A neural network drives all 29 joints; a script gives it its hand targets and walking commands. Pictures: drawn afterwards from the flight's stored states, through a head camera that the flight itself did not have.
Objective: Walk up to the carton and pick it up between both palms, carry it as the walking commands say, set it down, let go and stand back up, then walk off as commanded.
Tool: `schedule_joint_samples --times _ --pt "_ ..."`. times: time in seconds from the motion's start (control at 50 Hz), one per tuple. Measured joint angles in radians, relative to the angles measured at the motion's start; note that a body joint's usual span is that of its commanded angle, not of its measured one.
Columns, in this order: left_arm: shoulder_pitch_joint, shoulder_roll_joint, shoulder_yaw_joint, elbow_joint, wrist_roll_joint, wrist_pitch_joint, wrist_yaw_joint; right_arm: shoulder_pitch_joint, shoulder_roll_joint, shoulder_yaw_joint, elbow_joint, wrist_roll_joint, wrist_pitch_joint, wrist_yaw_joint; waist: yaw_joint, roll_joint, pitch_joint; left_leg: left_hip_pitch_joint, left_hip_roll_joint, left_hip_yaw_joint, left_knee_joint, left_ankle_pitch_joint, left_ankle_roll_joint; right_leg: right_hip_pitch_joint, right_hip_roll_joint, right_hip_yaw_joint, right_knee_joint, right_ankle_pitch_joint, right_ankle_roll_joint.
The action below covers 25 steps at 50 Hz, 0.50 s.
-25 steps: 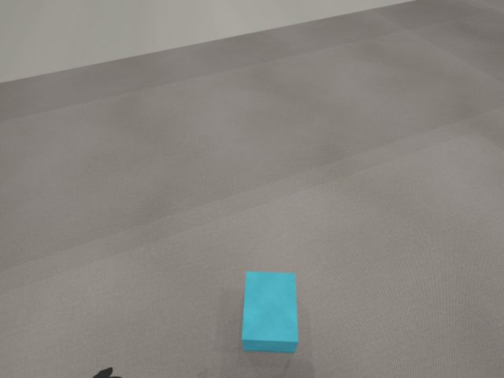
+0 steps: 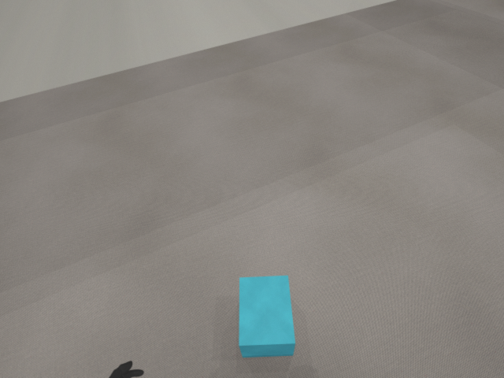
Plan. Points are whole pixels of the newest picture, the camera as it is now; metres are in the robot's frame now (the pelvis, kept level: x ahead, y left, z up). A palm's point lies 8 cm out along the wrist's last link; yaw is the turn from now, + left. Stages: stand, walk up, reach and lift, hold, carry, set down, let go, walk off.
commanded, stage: walk up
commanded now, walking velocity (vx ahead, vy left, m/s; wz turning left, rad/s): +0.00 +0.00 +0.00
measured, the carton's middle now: (265, 315) +0.46 +0.02 -0.70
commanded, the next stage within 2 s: stand in 0.34 s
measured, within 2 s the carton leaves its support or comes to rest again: neither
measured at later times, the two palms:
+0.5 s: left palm out of the picture +0.09 +0.26 -0.11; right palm out of the picture +0.07 -0.25 -0.11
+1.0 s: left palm (134, 375) +0.17 +0.23 -0.12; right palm out of the picture +0.16 -0.25 -0.13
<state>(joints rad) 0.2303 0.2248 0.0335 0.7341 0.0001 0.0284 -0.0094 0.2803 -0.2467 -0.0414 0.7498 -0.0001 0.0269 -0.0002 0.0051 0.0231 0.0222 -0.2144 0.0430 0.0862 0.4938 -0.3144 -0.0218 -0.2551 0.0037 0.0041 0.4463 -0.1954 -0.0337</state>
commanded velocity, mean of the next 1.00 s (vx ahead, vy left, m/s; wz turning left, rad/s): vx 0.01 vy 0.00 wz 0.00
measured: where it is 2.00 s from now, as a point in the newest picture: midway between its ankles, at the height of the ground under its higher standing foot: outside the picture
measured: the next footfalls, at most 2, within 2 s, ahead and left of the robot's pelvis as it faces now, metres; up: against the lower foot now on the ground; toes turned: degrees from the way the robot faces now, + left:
none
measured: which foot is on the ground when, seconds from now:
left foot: down 0.00-1.00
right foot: down 0.00-1.00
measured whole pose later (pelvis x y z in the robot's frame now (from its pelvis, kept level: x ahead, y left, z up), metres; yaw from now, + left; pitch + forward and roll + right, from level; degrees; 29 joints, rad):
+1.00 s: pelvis -0.01 -0.01 -0.02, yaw +1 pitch +7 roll +2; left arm 0.02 0.22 0.03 0.67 0.00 0.14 -0.05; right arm 0.08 -0.24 -0.05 0.60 0.00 0.19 0.03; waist 0.00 0.01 0.03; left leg -0.40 0.05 0.05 0.64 -0.36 -0.02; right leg -0.53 0.02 -0.01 0.68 -0.28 -0.04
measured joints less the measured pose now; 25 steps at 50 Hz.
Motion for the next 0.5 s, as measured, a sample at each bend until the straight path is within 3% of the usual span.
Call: schedule_joint_samples --times 0.16,0.34,0.5 --pt "0.001 -0.021 0.000 0.000 0.000 -0.008 0.005 0.016 0.000 0.002 0.000 0.000 -0.001 0.000 -0.001 0.039 -0.001 0.072 0.010 -0.024 -0.062 0.037 0.001 0.006 0.026 -0.015 -0.022 0.014 0.006" --pt "0.021 0.000 0.000 0.001 0.000 -0.009 0.005 0.029 0.005 0.010 0.003 0.000 -0.017 0.000 -0.001 -0.023 -0.001 0.078 0.003 -0.027 -0.068 0.028 0.001 0.010 0.018 -0.017 -0.023 0.017 0.013" --pt "0.030 0.000 0.000 0.000 0.000 -0.011 0.005 0.029 0.005 0.010 0.003 0.000 -0.019 -0.002 -0.001 -0.021 -0.002 0.078 0.003 -0.027 -0.068 0.028 0.001 0.010 0.018 -0.017 -0.021 0.017 0.013"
